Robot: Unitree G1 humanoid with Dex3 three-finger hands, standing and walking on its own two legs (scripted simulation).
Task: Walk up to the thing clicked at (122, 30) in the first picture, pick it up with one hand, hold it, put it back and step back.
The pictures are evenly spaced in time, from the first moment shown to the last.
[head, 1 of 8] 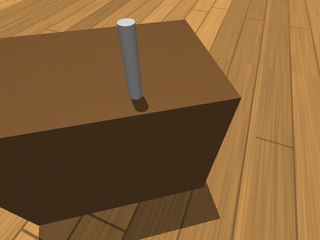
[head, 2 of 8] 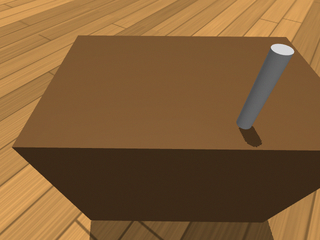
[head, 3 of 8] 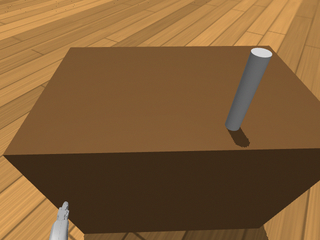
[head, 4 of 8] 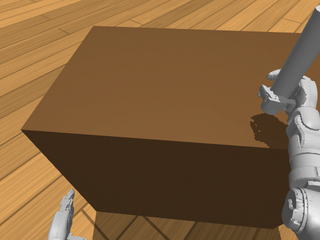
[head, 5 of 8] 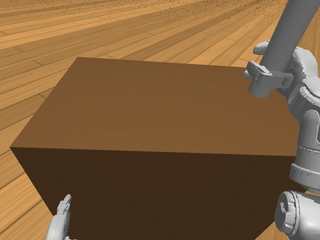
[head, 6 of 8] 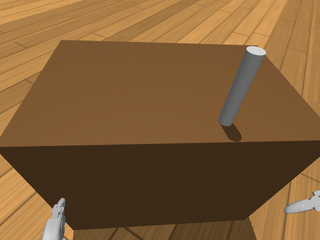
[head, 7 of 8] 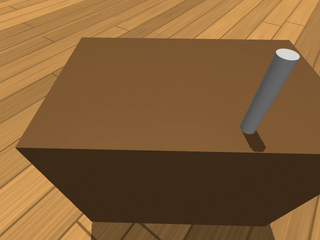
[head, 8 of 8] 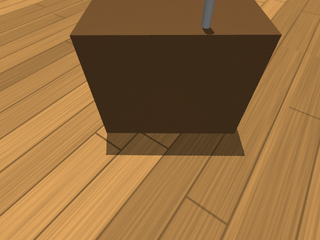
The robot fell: no
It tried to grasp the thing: yes
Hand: right
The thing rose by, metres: 0.25
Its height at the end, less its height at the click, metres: +0.00
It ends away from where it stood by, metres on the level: 0.01
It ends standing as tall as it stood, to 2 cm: yes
